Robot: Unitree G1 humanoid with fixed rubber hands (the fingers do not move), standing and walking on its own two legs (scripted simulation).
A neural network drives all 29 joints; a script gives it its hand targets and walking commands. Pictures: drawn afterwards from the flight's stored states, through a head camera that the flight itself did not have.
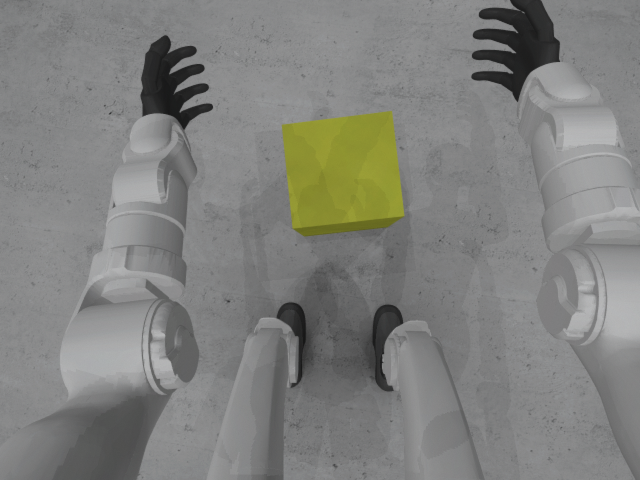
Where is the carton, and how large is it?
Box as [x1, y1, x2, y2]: [282, 111, 403, 236]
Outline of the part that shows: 391,111 282,125 292,227 304,236 385,227 403,216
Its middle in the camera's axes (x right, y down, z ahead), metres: +0.05 -0.13 +0.85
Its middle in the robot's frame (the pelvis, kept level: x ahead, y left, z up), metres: +0.52 +0.01 -0.52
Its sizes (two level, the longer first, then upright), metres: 0.210 0.200 0.250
